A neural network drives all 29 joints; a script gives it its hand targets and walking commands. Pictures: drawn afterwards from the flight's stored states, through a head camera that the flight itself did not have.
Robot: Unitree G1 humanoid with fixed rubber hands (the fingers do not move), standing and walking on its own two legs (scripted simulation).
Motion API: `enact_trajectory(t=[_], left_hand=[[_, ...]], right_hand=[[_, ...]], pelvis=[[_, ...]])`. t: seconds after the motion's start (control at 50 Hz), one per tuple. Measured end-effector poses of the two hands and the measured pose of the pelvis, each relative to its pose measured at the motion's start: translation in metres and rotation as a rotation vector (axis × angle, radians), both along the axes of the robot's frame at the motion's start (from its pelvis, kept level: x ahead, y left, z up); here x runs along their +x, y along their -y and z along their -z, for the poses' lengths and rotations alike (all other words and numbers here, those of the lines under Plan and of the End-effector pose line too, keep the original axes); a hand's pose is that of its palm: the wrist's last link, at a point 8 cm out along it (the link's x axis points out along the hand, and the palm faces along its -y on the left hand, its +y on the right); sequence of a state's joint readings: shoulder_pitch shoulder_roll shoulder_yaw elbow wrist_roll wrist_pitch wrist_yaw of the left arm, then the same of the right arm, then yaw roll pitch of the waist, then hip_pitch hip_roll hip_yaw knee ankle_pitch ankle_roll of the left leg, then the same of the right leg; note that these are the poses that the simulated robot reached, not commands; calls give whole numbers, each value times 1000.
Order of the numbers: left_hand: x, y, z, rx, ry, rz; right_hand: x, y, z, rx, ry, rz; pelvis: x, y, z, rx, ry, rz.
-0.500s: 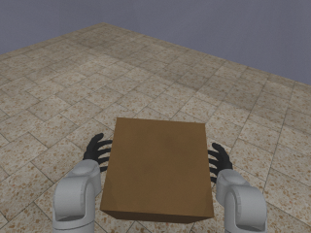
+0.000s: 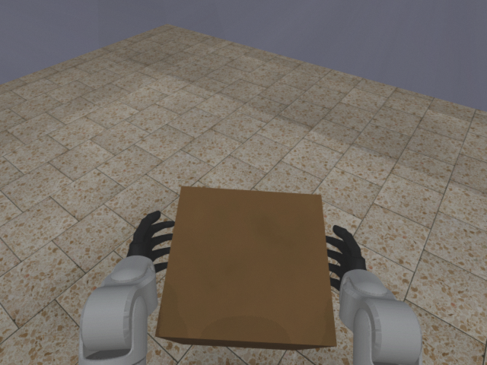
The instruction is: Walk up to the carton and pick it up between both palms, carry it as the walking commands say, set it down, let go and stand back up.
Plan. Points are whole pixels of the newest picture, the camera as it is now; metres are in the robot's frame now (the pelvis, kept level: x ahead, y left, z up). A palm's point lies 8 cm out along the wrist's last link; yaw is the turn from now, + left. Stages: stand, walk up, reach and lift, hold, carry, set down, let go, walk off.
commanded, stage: carry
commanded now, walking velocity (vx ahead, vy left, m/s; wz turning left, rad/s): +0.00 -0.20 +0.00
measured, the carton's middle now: (244, 278) +0.28 +0.00 +0.01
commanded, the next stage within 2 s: none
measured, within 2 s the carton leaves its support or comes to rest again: neither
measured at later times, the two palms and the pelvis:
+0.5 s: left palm (185, 301) +0.20 +0.08 +0.10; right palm (411, 298) +0.21 -0.22 +0.10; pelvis -0.04 -0.09 +0.01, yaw +3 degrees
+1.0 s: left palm (278, 327) +0.17 -0.04 +0.11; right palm out of the picture +0.20 -0.33 +0.10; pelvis -0.06 -0.22 +0.01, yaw +8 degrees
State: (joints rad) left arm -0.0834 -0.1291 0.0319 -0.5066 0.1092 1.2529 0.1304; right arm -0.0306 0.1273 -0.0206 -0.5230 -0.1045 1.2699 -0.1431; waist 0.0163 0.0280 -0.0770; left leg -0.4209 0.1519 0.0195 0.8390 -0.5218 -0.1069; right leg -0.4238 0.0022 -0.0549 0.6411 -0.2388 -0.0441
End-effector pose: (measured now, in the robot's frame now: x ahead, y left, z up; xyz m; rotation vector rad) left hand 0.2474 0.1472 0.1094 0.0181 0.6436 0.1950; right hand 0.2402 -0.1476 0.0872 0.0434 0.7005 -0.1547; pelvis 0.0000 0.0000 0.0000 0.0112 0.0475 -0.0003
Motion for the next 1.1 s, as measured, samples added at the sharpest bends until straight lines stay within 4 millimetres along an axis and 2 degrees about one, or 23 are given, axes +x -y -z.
enact_trajectory(t=[0.1,0.22,0.32,0.4,0.5,0.64,0.76,0.92,1.1], left_hand=[[-11,21,-3,-2,-17,-15],[-34,22,3,-28,-12,-87],[-49,24,12,-63,-10,-104],[-55,36,8,-56,-25,-88],[-49,67,7,-49,-36,-54],[-45,135,8,-16,-17,-31],[-48,170,-4,17,-29,-39],[-69,180,0,-12,-23,-127],[-97,184,8,-72,0,-154]], right_hand=[[-6,21,-4,-3,-15,-15],[-7,22,-8,-31,-9,-86],[-17,24,-9,-67,-6,-103],[-27,36,-11,-60,-20,-86],[-32,68,-10,-52,-33,-52],[-35,136,1,-18,-13,-28],[-36,169,-2,14,-24,-36],[-30,179,-8,-17,-15,-123],[-49,182,-18,-77,8,-149]], pelvis=[[-7,24,-6,22,-2,-22],[-19,44,-4,10,-5,-93],[-31,53,0,-7,-3,-108],[-37,61,-5,-27,3,-87],[-39,85,-8,-48,-11,-51],[-38,144,2,-2,8,-30],[-40,176,-8,37,-1,-40],[-48,210,-7,32,-11,-126],[-69,224,-4,0,1,-151]])
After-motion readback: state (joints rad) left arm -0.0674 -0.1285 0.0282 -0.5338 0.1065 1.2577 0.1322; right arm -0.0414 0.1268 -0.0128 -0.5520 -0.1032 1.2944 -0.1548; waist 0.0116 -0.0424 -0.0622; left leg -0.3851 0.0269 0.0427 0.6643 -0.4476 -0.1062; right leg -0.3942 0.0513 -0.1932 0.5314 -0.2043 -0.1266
